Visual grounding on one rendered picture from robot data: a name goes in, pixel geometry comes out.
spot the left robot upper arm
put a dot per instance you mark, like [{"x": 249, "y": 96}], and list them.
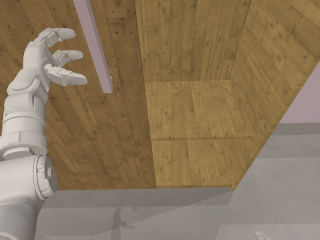
[{"x": 25, "y": 184}]

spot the robot left hand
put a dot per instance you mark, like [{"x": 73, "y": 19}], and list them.
[{"x": 38, "y": 56}]

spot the robot left forearm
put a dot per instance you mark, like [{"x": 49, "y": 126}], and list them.
[{"x": 24, "y": 117}]

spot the wardrobe door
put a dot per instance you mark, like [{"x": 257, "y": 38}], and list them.
[{"x": 95, "y": 140}]

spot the handle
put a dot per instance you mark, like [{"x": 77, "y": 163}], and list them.
[{"x": 88, "y": 24}]

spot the robot right hand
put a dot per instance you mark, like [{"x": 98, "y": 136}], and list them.
[{"x": 261, "y": 236}]

